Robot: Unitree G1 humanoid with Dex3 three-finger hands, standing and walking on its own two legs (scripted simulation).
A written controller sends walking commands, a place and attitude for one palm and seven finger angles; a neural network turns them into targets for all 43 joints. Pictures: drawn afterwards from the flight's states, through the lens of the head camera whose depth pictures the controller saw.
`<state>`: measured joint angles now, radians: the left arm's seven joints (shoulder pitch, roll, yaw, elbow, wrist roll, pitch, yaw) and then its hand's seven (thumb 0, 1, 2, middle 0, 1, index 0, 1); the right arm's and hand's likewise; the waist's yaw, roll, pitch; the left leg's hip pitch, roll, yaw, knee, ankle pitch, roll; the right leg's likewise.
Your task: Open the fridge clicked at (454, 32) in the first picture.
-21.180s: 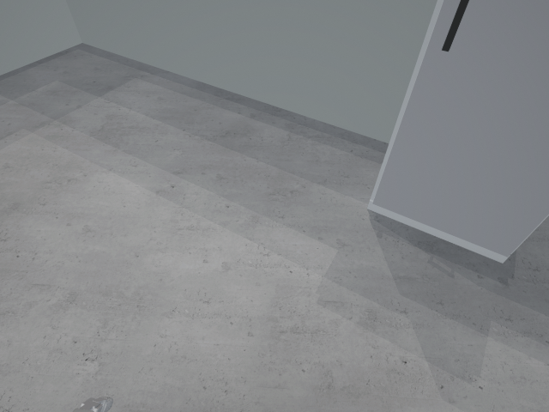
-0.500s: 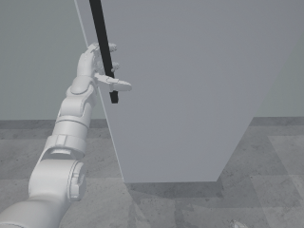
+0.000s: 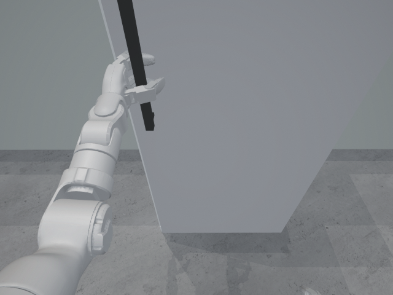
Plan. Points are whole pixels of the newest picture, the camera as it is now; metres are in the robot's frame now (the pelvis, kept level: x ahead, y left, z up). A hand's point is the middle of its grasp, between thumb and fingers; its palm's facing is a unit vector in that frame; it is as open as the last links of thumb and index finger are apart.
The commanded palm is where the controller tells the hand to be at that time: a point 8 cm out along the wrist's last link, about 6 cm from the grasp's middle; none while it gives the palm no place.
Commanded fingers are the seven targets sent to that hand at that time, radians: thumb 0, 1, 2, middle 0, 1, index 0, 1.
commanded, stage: grip the handle and tug to test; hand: left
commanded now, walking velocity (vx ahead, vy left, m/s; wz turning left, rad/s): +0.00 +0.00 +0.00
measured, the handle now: (140, 67) +0.51 +0.14 +0.22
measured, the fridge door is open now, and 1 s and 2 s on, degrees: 0 2 26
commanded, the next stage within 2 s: pull the door a little, standing still in 0.86 s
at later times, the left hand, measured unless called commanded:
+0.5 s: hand (148, 86) +0.46 +0.12 +0.21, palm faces +0.04 -1.00 -0.01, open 5.4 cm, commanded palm +0.42 +0.16 +0.21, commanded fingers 0.00 0.90 0.90 -0.45 -1.40 -0.45 -1.40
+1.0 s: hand (148, 92) +0.44 +0.11 +0.21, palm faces +0.02 -1.00 +0.01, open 5.6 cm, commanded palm +0.41 +0.17 +0.21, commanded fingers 0.00 0.90 0.90 -0.45 -1.40 -0.45 -1.40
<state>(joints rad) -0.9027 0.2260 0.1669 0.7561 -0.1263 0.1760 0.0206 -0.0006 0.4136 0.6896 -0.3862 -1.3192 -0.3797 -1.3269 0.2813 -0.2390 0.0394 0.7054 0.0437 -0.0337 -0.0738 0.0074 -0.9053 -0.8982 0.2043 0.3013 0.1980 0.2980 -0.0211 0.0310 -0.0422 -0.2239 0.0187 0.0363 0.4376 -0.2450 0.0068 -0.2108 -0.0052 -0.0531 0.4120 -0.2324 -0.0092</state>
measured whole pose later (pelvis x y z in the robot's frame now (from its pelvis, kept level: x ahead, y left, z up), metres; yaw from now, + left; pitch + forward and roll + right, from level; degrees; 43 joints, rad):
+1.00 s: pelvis +0.03 +0.00 +0.00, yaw -2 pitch +1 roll +0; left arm -0.62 0.18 0.17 0.31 -0.15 0.33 0.01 0.01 0.76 0.77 -0.36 -1.40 -0.35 -1.37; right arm 0.22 -0.24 0.03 0.64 0.05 0.03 -0.05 0.01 -0.91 -0.90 0.20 0.30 0.20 0.30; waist 0.00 0.04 -0.07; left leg -0.14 0.03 0.07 0.39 -0.28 0.00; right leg -0.14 0.00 -0.02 0.38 -0.26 -0.01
